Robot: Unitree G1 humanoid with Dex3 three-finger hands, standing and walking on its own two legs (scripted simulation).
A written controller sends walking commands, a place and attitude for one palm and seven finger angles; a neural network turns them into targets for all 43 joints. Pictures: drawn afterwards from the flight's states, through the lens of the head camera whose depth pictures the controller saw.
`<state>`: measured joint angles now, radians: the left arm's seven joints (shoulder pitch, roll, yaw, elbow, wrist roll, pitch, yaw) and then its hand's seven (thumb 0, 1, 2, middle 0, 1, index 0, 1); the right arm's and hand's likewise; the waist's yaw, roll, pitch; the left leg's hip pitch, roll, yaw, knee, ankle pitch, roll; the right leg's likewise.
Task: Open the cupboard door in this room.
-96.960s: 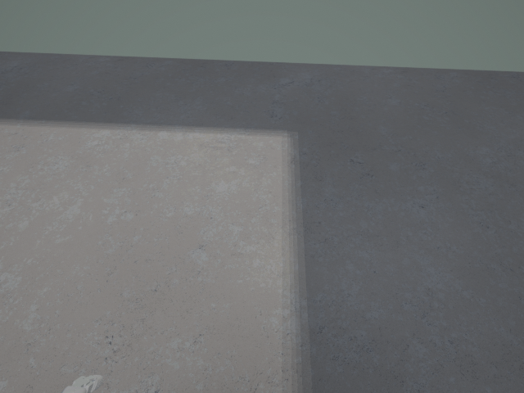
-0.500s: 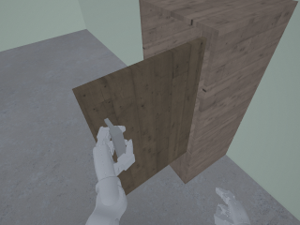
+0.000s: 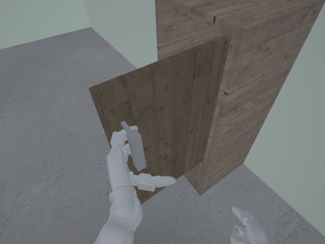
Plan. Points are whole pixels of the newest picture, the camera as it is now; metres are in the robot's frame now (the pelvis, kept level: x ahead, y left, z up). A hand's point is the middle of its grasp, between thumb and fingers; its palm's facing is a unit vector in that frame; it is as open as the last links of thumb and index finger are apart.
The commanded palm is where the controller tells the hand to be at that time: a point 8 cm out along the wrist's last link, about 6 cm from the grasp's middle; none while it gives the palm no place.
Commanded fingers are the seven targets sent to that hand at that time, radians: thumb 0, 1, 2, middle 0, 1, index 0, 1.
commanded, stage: open thumb and fingers to let go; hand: left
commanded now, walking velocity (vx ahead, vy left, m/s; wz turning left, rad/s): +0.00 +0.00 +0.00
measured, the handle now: (132, 146) +0.33 +0.10 +0.09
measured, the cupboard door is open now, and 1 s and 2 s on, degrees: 92 94 94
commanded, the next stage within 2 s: slide the hand sideways off the handle in 0.14 s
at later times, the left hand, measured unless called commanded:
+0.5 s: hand (142, 174) +0.25 +0.06 +0.09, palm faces -0.12 -0.99 +0.02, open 16.3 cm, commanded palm +0.23 +0.10 +0.09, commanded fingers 0.00 -0.50 0.30 -0.15 -0.30 -0.15 -0.30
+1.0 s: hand (123, 190) +0.22 +0.10 +0.09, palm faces -0.03 -1.00 -0.01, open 16.3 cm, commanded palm +0.19 +0.15 +0.09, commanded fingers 0.00 -0.50 0.30 -0.15 -0.30 -0.15 -0.30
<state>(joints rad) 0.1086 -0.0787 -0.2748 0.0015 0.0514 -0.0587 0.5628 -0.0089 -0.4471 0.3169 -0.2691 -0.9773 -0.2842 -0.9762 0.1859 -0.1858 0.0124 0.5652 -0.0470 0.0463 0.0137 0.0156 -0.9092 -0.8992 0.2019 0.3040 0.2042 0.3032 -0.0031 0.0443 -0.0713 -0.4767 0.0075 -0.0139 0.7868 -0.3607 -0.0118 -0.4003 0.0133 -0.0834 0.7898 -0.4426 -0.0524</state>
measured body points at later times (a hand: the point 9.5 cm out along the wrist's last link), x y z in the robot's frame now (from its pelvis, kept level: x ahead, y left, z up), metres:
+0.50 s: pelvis -0.01 +0.02 +0.00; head -0.01 +0.00 +0.45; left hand +0.25 +0.12 +0.09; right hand +0.16 -0.20 -0.09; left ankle +0.03 +0.13 -0.71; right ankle -0.02 -0.08 -0.71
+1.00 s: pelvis +0.01 +0.01 -0.01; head +0.02 -0.01 +0.44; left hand +0.21 +0.15 +0.09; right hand +0.19 -0.21 -0.08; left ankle +0.03 +0.13 -0.71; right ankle -0.02 -0.08 -0.71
